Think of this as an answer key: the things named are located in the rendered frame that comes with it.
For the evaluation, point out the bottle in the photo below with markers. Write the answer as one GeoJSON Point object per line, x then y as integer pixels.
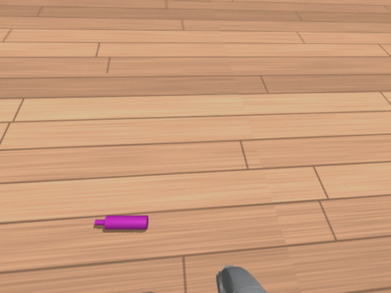
{"type": "Point", "coordinates": [124, 222]}

